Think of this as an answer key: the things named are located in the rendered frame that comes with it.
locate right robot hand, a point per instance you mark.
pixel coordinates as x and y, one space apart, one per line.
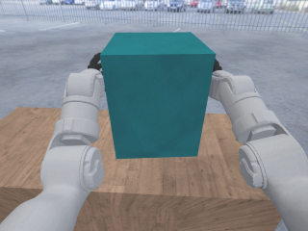
216 66

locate pedestal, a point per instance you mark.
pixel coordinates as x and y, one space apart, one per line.
206 192

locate left robot forearm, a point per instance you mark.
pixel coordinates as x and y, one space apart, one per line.
78 124

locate left robot hand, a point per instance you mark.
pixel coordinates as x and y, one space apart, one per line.
94 63

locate right robot forearm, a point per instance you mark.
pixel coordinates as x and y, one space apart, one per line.
251 120

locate carton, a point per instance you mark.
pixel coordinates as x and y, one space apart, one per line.
157 87

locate robot left upper arm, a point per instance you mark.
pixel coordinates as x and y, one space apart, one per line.
68 175

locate robot right upper arm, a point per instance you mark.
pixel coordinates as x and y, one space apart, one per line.
278 166

